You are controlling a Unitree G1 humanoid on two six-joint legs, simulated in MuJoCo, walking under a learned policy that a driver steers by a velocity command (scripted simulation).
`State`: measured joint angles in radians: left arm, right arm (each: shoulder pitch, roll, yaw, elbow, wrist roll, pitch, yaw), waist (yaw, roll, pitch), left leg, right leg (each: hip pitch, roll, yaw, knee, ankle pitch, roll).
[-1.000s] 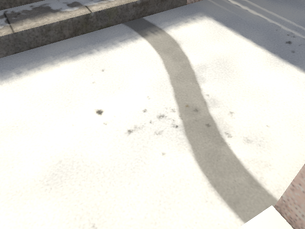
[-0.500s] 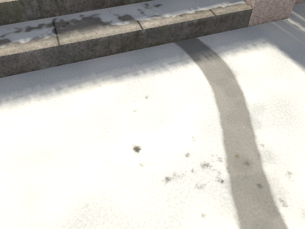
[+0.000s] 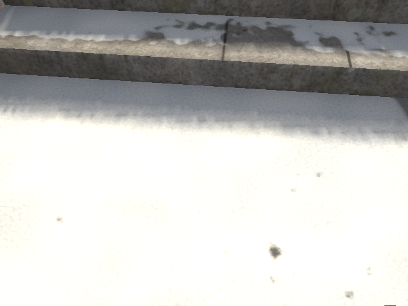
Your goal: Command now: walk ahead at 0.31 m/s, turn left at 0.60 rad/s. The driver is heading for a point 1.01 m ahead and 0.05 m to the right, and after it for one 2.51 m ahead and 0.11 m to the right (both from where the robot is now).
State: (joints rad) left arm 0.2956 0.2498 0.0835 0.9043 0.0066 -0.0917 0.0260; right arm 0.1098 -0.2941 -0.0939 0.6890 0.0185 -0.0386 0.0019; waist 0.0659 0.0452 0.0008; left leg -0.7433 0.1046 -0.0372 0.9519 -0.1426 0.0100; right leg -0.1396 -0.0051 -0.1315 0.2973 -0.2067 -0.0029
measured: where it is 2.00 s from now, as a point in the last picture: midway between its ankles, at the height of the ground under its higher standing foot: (196, 226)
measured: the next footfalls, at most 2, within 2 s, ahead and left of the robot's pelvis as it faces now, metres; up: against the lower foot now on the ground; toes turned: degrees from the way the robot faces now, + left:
left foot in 0.16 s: +0.23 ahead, +0.14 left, +0.00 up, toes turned +7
right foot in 0.58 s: +0.24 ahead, -0.09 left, +0.00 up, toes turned +13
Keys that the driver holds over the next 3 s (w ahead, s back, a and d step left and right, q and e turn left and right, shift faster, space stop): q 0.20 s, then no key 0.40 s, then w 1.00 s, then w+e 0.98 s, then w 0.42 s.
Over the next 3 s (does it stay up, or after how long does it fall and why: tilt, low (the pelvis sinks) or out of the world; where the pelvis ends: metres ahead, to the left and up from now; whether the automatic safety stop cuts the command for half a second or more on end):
stays up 1.28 0.03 0.00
